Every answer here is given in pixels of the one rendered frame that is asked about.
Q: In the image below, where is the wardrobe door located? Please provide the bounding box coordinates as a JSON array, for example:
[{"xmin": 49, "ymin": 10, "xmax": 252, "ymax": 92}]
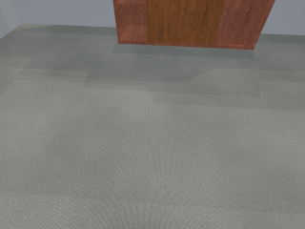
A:
[
  {"xmin": 214, "ymin": 0, "xmax": 272, "ymax": 46},
  {"xmin": 146, "ymin": 0, "xmax": 227, "ymax": 46}
]

